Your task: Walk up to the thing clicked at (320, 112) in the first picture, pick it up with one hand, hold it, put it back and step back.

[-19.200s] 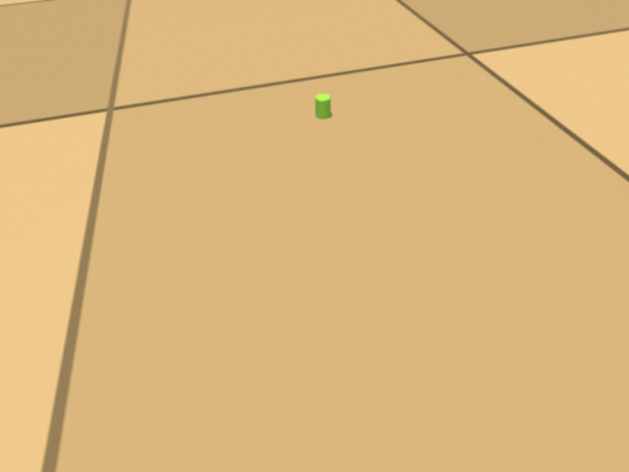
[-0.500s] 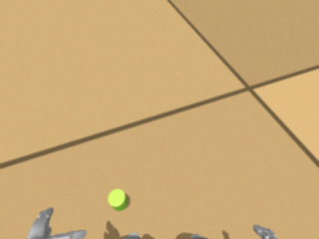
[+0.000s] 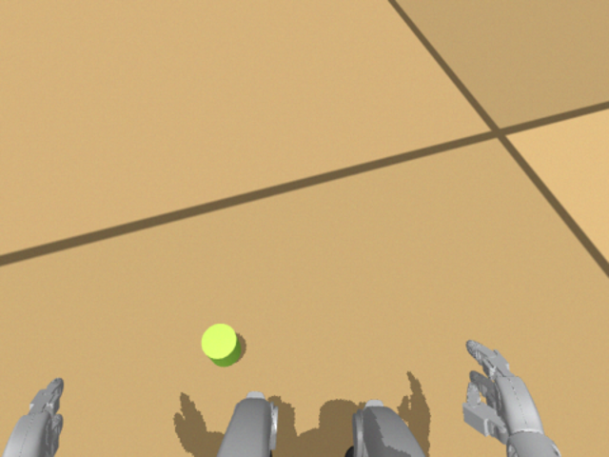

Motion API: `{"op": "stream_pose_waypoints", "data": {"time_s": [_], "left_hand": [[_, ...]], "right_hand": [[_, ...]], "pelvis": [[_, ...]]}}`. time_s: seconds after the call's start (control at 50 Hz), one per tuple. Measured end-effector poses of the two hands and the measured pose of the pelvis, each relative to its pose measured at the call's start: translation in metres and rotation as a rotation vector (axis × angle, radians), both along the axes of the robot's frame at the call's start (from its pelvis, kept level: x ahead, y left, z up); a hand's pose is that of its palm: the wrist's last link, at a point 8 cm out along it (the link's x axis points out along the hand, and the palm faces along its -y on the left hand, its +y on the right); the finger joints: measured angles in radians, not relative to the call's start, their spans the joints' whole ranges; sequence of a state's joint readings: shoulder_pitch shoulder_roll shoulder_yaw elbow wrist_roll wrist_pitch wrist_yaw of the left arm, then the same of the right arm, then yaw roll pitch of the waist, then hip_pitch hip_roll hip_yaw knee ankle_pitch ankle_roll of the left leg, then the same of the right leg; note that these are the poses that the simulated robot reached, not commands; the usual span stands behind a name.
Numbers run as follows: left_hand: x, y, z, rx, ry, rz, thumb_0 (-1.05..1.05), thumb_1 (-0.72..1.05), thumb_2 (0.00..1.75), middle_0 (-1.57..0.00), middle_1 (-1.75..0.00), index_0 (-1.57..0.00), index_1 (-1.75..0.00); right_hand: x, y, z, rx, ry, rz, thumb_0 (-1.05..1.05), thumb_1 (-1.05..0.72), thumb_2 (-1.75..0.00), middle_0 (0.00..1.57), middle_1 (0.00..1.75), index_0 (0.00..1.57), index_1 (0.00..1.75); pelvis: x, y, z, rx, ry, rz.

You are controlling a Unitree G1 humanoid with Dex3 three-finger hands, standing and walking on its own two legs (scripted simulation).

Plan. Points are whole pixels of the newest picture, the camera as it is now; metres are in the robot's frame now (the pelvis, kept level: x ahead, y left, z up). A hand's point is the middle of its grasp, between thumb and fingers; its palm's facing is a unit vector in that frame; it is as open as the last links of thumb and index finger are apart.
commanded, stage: go down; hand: left
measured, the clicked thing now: (222, 345) +0.38 +0.23 -0.60
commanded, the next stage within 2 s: none
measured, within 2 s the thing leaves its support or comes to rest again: neither
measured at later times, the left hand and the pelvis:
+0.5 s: hand (88, 385) +0.23 +0.36 -0.20, palm faces +0.23 -0.95 -0.22, open 17.4 cm; pelvis -0.04 -0.01 -0.15, yaw -2 degrees
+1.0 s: hand (84, 363) +0.27 +0.40 -0.24, palm faces +0.28 -0.95 -0.15, open 17.3 cm; pelvis -0.07 -0.01 -0.23, yaw -5 degrees
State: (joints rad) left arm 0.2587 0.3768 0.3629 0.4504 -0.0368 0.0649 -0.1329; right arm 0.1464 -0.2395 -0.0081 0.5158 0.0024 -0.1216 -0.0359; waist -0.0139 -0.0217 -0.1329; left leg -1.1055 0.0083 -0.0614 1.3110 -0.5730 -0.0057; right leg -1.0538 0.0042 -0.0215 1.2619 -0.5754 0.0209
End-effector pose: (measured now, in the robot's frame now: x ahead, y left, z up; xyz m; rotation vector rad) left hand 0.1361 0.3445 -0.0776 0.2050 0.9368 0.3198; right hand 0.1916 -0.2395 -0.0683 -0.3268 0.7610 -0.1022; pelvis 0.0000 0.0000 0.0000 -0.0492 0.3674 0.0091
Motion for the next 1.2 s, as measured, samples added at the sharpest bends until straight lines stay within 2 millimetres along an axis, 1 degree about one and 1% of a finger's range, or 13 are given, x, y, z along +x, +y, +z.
{"op": "stream_pose_waypoints", "data": {"time_s": [0.1, 0.18, 0.24, 0.36, 0.42, 0.5, 0.64, 0.72, 0.8, 0.88, 0.98, 1.2], "left_hand": [[-0.005, 0.011, -0.012, -0.002, -0.033, 0.007, 0.0, -0.54, 0.01, -0.09, -0.01, -0.09, -0.01], [-0.003, 0.024, -0.031, -0.005, -0.104, 0.014, 0.0, -0.56, 0.0, -0.09, -0.01, -0.09, -0.01], [0.009, 0.036, -0.05, -0.003, -0.198, 0.004, 0.0, -0.57, 0.0, -0.09, -0.01, -0.09, -0.01], [0.043, 0.052, -0.084, 0.003, -0.354, -0.062, -0.01, -0.58, 0.03, -0.08, -0.05, -0.08, -0.05], [0.058, 0.057, -0.095, 0.001, -0.405, -0.079, -0.01, -0.57, 0.04, -0.07, -0.07, -0.07, -0.07], [0.068, 0.064, -0.102, 0.004, -0.449, -0.072, -0.01, -0.56, 0.06, -0.07, -0.08, -0.06, -0.08], [0.071, 0.081, -0.115, 0.01, -0.509, -0.03, -0.01, -0.54, 0.07, -0.06, -0.1, -0.06, -0.1], [0.075, 0.088, -0.126, 0.015, -0.554, -0.035, -0.01, -0.53, 0.07, -0.06, -0.09, -0.06, -0.09], [0.084, 0.093, -0.138, 0.009, -0.604, -0.048, -0.01, -0.51, 0.05, -0.06, -0.09, -0.06, -0.08], [0.094, 0.096, -0.148, -0.002, -0.635, -0.063, -0.01, -0.5, 0.05, -0.06, -0.08, -0.06, -0.08], [0.102, 0.101, -0.153, -0.005, -0.667, -0.066, -0.01, -0.5, 0.05, -0.06, -0.08, -0.06, -0.08], [0.102, 0.114, -0.165, -0.002, -0.71, -0.041, -0.01, -0.51, 0.06, -0.06, -0.08, -0.05, -0.08]], "right_hand": [[0.002, -0.001, -0.018, -0.006, -0.005, 0.024, 0.01, -0.91, -0.89, 0.2, 0.3, 0.2, 0.3], [0.0, -0.004, -0.043, -0.021, 0.003, 0.052, 0.01, -0.92, -0.9, 0.2, 0.3, 0.2, 0.3], [-0.004, -0.009, -0.069, -0.043, 0.021, 0.072, 0.01, -0.92, -0.9, 0.2, 0.3, 0.2, 0.3], [-0.02, -0.018, -0.128, -0.079, 0.092, 0.086, 0.01, -0.91, -0.9, 0.2, 0.3, 0.2, 0.3], [-0.033, -0.021, -0.152, -0.083, 0.136, 0.075, 0.01, -0.9, -0.9, 0.2, 0.3, 0.2, 0.3], [-0.052, -0.025, -0.175, -0.078, 0.186, 0.055, 0.01, -0.9, -0.9, 0.2, 0.3, 0.2, 0.3], [-0.078, -0.032, -0.203, -0.083, 0.231, 0.04, 0.01, -0.89, -0.89, 0.2, 0.3, 0.2, 0.3], [-0.087, -0.038, -0.218, -0.106, 0.248, 0.047, 0.01, -0.89, -0.89, 0.2, 0.3, 0.2, 0.3], [-0.094, -0.043, -0.231, -0.133, 0.264, 0.053, 0.01, -0.89, -0.89, 0.2, 0.3, 0.2, 0.3], [-0.1, -0.046, -0.241, -0.153, 0.274, 0.052, 0.01, -0.9, -0.9, 0.2, 0.3, 0.2, 0.3], [-0.105, -0.047, -0.25, -0.163, 0.277, 0.046, 0.01, -0.9, -0.9, 0.2, 0.3, 0.2, 0.3], [-0.107, -0.043, -0.274, -0.162, 0.289, 0.077, 0.01, -0.91, -0.9, 0.2, 0.3, 0.2, 0.3]], "pelvis": [[-0.004, 0.0, -0.018, -0.004, 0.035, 0.0], [-0.012, -0.001, -0.041, -0.005, 0.076, 0.0], [-0.019, -0.002, -0.065, -0.007, 0.109, -0.002], [-0.034, -0.005, -0.113, -0.017, 0.158, -0.011], [-0.039, -0.006, -0.13, -0.021, 0.175, -0.019], [-0.045, -0.008, -0.146, -0.023, 0.193, -0.029], [-0.054, -0.009, -0.171, -0.024, 0.202, -0.039], [-0.06, -0.01, -0.188, -0.025, 0.198, -0.044], [-0.065, -0.01, -0.203, -0.03, 0.196, -0.048], [-0.068, -0.01, -0.216, -0.036, 0.192, -0.054], [-0.069, -0.008, -0.228, -0.042, 0.19, -0.058], [-0.072, -0.006, -0.25, -0.045, 0.185, -0.062]]}}
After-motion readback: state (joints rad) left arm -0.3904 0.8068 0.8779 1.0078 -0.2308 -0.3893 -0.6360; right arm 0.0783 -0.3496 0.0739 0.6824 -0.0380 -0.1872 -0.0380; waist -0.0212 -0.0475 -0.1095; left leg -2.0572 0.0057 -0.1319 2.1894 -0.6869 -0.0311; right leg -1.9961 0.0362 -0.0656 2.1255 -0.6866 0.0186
